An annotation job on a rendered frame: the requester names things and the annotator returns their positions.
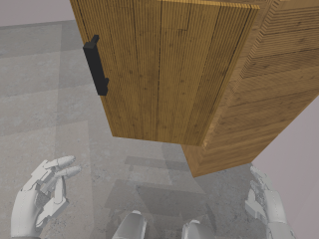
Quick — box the left robot thigh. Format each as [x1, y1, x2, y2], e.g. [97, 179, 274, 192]
[112, 213, 147, 239]

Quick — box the robot right hand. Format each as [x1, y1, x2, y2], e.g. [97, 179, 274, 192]
[244, 165, 287, 225]

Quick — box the right robot shin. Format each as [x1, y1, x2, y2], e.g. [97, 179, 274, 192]
[189, 219, 200, 224]

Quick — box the robot right forearm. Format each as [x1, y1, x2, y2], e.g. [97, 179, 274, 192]
[265, 222, 296, 239]

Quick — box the handle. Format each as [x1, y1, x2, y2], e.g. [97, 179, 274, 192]
[83, 34, 109, 96]

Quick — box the robot left hand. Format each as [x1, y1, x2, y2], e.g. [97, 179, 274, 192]
[10, 155, 83, 238]

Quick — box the cupboard door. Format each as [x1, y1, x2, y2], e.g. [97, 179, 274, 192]
[70, 0, 260, 146]

